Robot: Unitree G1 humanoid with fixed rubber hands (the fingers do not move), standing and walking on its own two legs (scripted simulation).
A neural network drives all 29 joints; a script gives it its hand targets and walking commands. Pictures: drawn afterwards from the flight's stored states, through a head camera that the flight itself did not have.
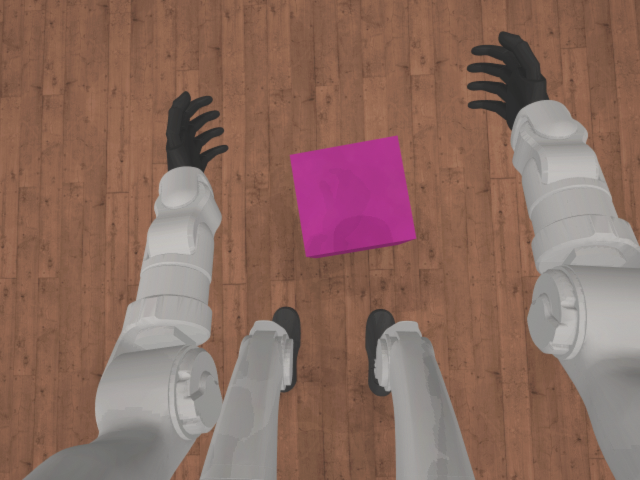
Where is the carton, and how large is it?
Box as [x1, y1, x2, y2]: [290, 135, 415, 257]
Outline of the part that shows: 397,135 290,155 306,256 320,257 398,244 415,238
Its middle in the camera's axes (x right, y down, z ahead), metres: +0.07 -0.07 +0.86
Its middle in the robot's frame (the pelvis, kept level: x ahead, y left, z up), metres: +0.47 -0.02 -0.52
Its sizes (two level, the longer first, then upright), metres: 0.210 0.200 0.250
